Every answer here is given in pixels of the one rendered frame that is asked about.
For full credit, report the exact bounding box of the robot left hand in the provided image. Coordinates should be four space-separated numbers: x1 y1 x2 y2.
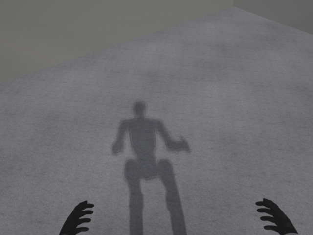
59 200 94 235

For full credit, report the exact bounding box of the robot right hand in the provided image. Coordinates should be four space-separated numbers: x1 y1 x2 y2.
255 198 298 235

